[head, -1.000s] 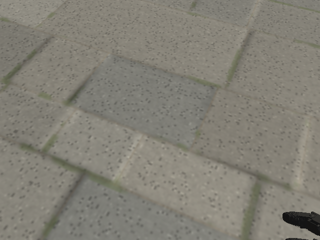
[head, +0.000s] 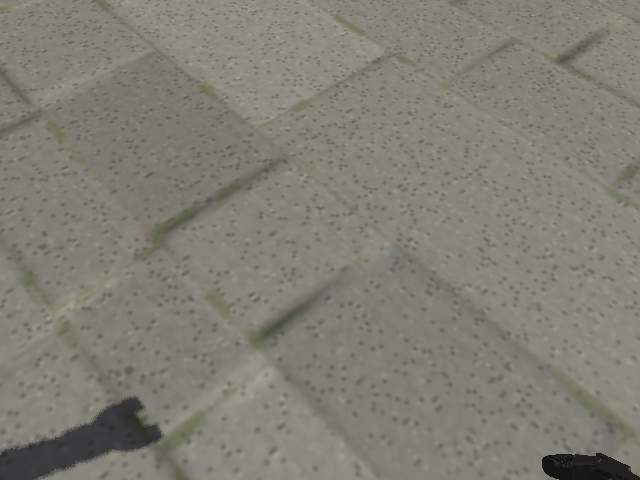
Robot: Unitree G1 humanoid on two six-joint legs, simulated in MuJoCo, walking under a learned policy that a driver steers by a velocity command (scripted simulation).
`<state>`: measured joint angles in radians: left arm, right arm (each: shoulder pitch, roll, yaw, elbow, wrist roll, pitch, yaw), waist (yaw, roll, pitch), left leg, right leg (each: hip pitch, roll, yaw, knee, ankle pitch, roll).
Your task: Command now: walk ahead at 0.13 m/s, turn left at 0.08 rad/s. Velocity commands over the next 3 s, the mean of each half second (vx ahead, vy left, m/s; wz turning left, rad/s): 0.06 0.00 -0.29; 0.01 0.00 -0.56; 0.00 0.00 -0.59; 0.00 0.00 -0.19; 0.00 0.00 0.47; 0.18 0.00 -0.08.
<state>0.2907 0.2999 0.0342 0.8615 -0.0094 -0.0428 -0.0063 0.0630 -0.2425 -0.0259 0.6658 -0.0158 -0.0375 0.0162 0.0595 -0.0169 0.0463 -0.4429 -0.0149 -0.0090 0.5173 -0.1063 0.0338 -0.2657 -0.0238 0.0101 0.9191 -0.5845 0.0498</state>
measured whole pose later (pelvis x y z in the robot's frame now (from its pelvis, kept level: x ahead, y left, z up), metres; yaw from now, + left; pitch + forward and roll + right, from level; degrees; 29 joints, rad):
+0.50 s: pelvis +0.04 -0.02 +0.02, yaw -12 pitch +2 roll +3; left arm 0.24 0.30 0.06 0.78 -0.01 0.01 0.03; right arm 0.05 -0.31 -0.09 0.81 0.00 0.02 -0.05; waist 0.03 0.01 0.05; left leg -0.48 -0.05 -0.04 0.96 -0.41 -0.06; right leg -0.27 0.01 0.07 0.46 -0.21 -0.04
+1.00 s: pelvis +0.05 +0.01 +0.02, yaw -30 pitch +1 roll +0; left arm 0.19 0.33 0.08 0.70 -0.02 0.07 0.01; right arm 0.12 -0.27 -0.06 0.83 -0.01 0.01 -0.04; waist -0.01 -0.03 0.08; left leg -0.18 0.03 0.09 0.39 -0.22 0.01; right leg -0.46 -0.04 0.03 0.91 -0.39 0.10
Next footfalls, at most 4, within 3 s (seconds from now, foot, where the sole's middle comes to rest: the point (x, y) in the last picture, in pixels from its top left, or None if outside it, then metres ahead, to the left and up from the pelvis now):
0.30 right None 0.07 -0.12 -0.77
0.70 left None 0.14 0.11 -0.77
1.14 right None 0.02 -0.13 -0.77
1.64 left None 0.19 0.01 -0.77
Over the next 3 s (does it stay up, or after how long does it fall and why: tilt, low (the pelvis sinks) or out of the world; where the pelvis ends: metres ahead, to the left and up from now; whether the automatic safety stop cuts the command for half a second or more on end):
stays up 0.15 -0.06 0.02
